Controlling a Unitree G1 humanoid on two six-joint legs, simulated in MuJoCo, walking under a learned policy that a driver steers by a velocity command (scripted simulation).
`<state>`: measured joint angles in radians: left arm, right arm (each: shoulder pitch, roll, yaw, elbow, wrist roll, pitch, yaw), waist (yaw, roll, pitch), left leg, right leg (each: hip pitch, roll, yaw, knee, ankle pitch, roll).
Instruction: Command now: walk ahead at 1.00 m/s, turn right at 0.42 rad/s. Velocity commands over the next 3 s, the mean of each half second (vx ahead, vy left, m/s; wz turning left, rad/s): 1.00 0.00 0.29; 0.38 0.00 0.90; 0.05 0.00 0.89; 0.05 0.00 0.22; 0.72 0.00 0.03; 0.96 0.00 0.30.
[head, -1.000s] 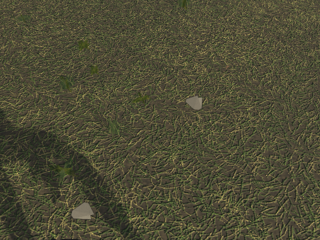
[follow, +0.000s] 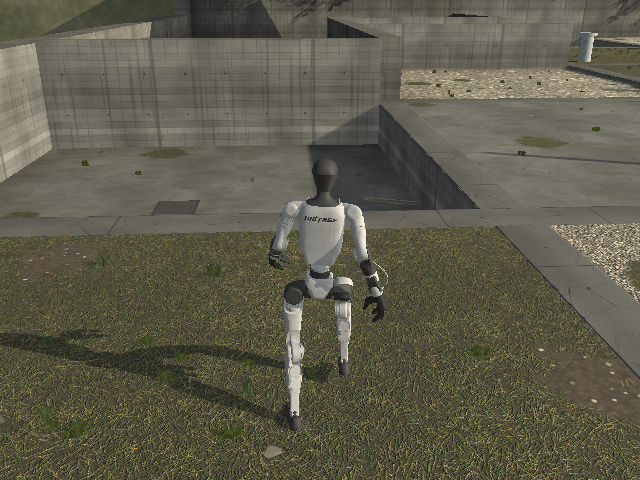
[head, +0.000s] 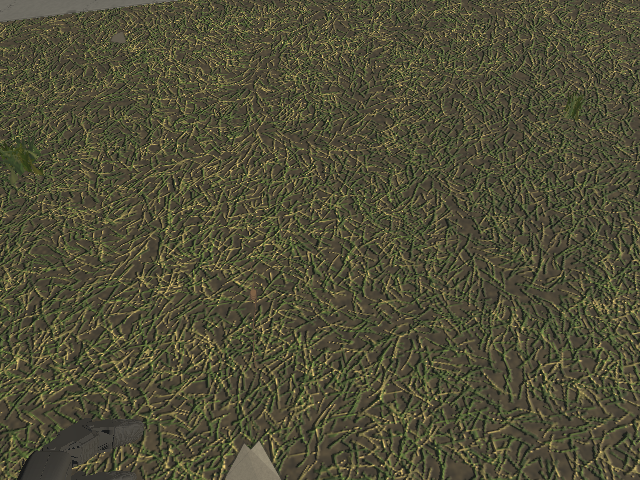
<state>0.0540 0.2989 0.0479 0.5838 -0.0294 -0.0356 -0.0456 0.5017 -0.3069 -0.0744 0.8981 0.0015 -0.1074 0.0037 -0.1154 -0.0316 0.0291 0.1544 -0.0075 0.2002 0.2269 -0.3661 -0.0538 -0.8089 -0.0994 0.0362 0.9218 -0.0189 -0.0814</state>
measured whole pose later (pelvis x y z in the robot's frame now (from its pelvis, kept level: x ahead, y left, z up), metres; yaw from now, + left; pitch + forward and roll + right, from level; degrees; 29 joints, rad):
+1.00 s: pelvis +0.75 +0.02 +0.01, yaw +42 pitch +2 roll -1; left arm 0.02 0.29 0.04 0.64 0.00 -0.05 0.02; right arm 0.21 -0.34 -0.10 0.60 0.02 0.05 -0.05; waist -0.04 -0.03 0.05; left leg -0.31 -0.24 -0.31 0.56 -0.23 0.09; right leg -0.55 0.05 0.23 0.62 -0.13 0.10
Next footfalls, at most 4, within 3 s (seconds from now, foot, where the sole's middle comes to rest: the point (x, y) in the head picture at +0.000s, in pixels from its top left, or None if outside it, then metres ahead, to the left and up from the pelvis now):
0.12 right None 0.33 -0.12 -0.76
0.60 left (268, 367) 0.76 0.09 -0.76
1.06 right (284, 284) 0.99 0.04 -0.76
1.48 left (258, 385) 0.72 0.12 -0.76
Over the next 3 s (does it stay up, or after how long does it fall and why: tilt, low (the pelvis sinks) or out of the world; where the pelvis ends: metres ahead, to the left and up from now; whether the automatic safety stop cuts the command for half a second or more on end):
stays up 1.00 0.67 0.00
